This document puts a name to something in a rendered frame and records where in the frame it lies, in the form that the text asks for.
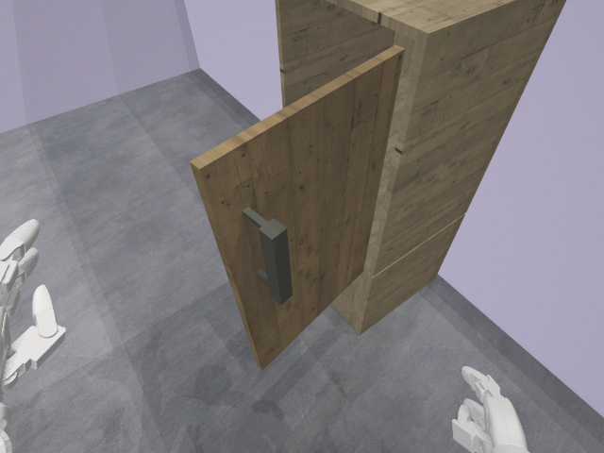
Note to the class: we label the left robot hand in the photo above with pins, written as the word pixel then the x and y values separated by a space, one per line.
pixel 32 348

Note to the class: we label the handle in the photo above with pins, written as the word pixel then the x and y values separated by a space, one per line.
pixel 275 249

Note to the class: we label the right robot hand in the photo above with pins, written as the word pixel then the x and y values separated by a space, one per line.
pixel 496 423

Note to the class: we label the cupboard door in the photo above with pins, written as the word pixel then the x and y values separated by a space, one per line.
pixel 314 166

